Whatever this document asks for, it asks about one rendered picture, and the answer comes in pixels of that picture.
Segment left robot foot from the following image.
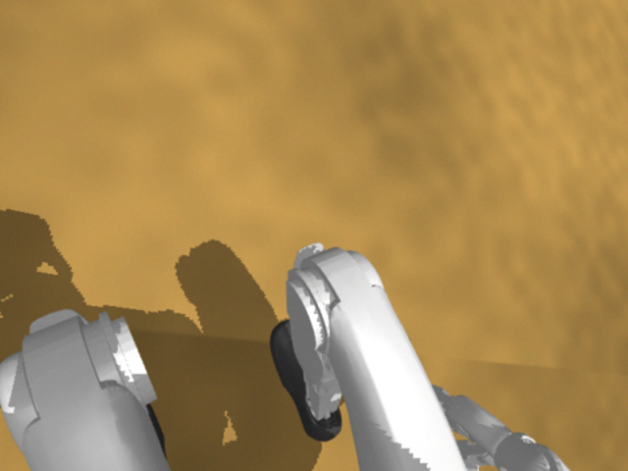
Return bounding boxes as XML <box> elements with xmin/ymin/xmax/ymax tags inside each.
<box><xmin>146</xmin><ymin>403</ymin><xmax>168</xmax><ymax>462</ymax></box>

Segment right robot hand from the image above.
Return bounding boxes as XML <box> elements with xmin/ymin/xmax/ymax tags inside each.
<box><xmin>431</xmin><ymin>384</ymin><xmax>513</xmax><ymax>471</ymax></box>

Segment right robot arm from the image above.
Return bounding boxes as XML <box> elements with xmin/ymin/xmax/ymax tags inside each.
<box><xmin>494</xmin><ymin>433</ymin><xmax>570</xmax><ymax>471</ymax></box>

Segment right robot foot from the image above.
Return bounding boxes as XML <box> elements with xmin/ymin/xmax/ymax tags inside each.
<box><xmin>270</xmin><ymin>320</ymin><xmax>341</xmax><ymax>442</ymax></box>

